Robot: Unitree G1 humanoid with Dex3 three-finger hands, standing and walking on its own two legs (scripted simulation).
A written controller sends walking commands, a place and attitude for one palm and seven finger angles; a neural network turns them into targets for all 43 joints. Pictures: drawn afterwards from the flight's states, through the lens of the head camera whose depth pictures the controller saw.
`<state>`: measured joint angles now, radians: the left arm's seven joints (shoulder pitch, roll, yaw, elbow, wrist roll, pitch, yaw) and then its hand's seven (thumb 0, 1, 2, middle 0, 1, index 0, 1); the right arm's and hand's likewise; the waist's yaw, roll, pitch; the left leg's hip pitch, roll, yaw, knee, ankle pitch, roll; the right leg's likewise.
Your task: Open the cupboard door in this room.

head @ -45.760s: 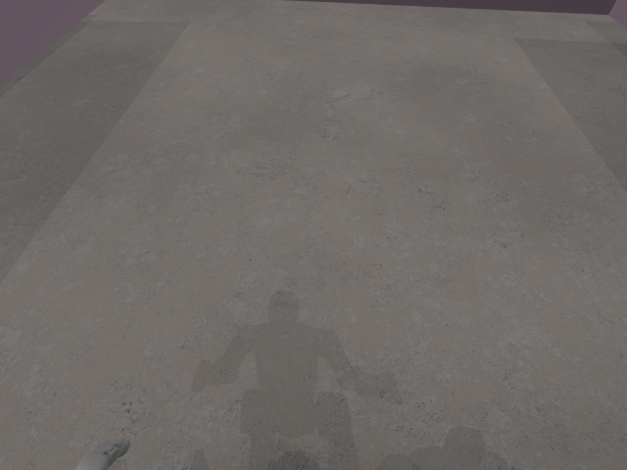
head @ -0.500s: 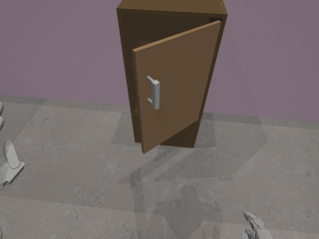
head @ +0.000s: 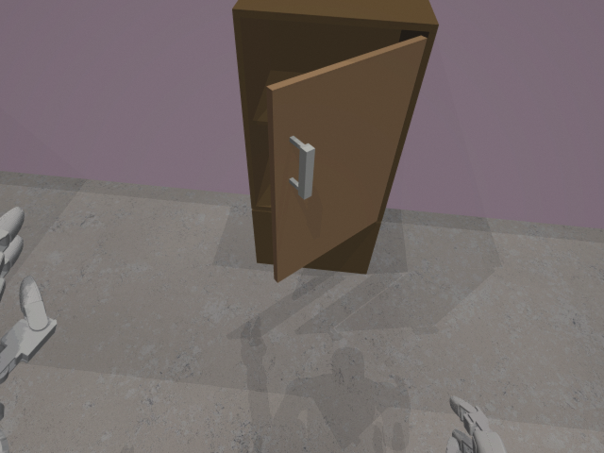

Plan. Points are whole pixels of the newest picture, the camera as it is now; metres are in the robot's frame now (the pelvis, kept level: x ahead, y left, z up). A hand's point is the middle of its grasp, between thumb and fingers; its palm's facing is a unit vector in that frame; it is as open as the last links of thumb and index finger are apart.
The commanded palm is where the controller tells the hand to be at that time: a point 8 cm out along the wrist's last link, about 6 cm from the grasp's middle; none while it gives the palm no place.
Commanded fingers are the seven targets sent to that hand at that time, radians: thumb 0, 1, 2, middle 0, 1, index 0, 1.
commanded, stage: stop stepping back and stand still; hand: left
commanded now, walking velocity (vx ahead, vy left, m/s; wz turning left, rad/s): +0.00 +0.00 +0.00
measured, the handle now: (299, 167) +0.64 +0.05 +0.00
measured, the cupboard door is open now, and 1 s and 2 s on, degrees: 44 44 44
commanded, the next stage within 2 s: let the arm hang, fingers relaxed in 0.12 s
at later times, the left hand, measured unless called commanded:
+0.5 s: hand out of the picture +0.08 +0.17 -0.16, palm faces -0.06 -0.98 -0.20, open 7.4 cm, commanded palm none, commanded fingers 0.00 0.90 0.90 -0.20 -0.30 -0.20 -0.30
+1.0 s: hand out of the picture +0.02 +0.21 -0.16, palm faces +0.05 -0.95 -0.30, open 7.4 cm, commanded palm none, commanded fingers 0.00 0.90 0.90 -0.20 -0.30 -0.20 -0.30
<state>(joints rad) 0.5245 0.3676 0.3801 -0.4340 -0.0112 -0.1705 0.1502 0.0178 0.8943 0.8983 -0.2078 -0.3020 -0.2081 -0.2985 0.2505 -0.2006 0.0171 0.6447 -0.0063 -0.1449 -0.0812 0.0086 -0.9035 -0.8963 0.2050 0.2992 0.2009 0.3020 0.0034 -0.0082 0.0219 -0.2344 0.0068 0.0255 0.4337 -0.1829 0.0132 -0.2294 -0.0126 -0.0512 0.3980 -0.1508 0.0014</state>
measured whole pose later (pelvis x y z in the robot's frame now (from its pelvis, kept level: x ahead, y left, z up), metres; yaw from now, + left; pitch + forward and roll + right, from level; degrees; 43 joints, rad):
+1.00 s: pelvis +0.00 -0.01 +0.00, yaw +2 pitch -2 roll +0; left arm 0.22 0.25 0.03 1.12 0.02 0.01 0.01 0.01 0.92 0.90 -0.20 -0.30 -0.20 -0.30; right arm 0.25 -0.20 -0.01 1.11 -0.03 0.01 -0.01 0.00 -0.91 -0.90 0.20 0.30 0.20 0.30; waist 0.00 0.03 0.05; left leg -0.22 0.00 -0.01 0.44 -0.19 0.00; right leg -0.22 -0.02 -0.09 0.45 -0.19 -0.02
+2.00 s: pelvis +0.04 -0.02 +0.00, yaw +2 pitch -1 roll +0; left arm 0.16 0.24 0.02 1.14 0.02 -0.02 0.01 0.01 0.91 0.90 -0.20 -0.30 -0.20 -0.30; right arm 0.16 -0.24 0.00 1.14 -0.02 0.00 -0.03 0.00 -0.91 -0.90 0.20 0.30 0.20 0.30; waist 0.00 0.01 0.06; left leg -0.13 0.01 -0.01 0.34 -0.19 -0.02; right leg -0.13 0.00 -0.09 0.36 -0.21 -0.03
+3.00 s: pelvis +0.04 -0.03 +0.00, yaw -25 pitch +3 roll +0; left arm 0.27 0.22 0.09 0.94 0.03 0.04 0.01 0.01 0.91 0.90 -0.20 -0.30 -0.20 -0.30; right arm 0.04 -0.19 -0.05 0.88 0.00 0.03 -0.04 0.00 -0.91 -0.90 0.20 0.30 0.20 0.30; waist 0.06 -0.05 0.07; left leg -0.34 -0.02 -0.05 0.65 -0.36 -0.03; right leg -0.30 0.14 0.24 0.49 -0.21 -0.04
